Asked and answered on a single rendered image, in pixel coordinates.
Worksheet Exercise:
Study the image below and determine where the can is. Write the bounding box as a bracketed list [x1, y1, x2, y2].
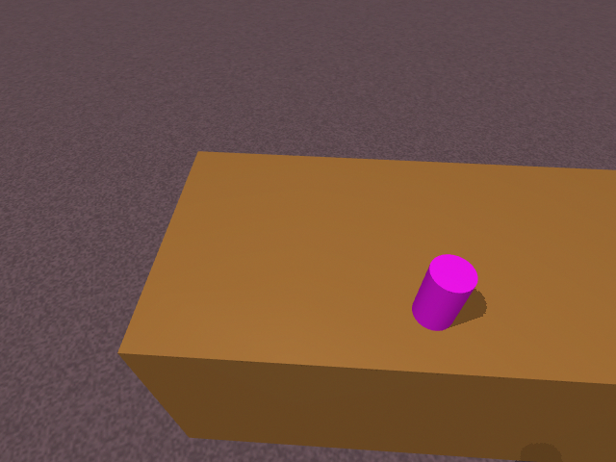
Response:
[412, 254, 478, 331]

